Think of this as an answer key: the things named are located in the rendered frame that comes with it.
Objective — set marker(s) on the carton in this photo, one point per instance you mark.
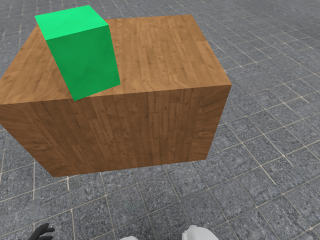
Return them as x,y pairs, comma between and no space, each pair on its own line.
81,44

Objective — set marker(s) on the robot left hand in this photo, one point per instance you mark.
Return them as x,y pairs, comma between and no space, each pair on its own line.
42,229

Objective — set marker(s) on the pedestal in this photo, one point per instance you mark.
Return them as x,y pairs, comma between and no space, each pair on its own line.
166,110

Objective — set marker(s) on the right robot thigh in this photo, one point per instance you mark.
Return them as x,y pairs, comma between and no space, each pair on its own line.
198,233

